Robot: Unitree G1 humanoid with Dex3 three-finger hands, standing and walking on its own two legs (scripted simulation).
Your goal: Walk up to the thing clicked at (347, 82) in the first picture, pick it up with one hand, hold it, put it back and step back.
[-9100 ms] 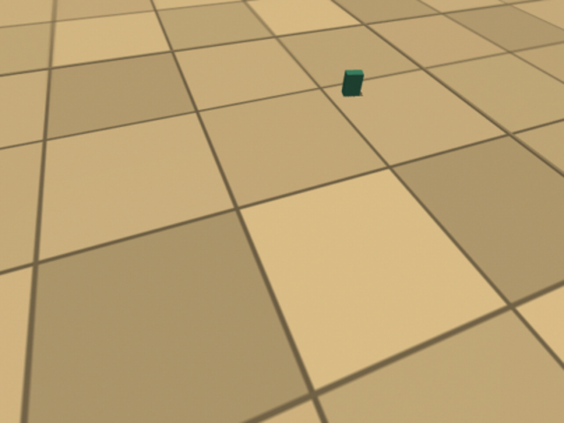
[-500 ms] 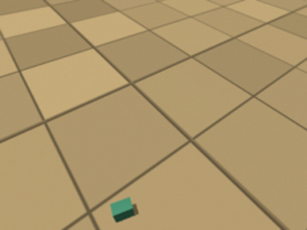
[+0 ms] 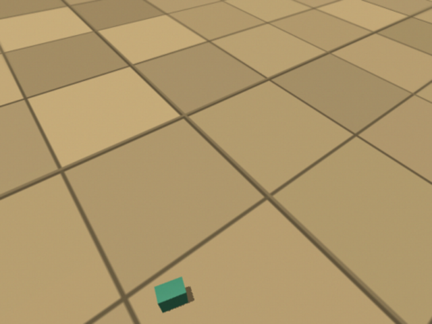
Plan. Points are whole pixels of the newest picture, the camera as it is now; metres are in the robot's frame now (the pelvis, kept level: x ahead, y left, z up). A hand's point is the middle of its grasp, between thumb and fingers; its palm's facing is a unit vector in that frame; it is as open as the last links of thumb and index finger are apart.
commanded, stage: stand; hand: left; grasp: from the side
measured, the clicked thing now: (172, 295) +0.35 +0.16 -0.71
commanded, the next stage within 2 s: go down in 0.46 s
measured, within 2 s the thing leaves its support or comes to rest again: neither
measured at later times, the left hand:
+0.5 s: hand out of the picture +0.06 +0.26 -0.16, palm faces -0.02 -0.94 -0.34, open 7.4 cm
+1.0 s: hand out of the picture +0.15 +0.28 -0.20, palm faces +0.07 -0.95 -0.32, open 14.8 cm
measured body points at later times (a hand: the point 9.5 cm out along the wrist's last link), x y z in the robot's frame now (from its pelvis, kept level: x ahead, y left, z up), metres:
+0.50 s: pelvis +0.00 +0.00 +0.00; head +0.00 +0.00 +0.45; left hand +0.06 +0.31 -0.13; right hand +0.07 -0.30 -0.13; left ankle +0.00 +0.13 -0.75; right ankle -0.02 -0.12 -0.75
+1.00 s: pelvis -0.02 +0.00 -0.05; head +0.06 +0.02 +0.39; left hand +0.15 +0.32 -0.17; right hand +0.08 -0.26 -0.17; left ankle +0.00 +0.13 -0.75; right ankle -0.02 -0.12 -0.75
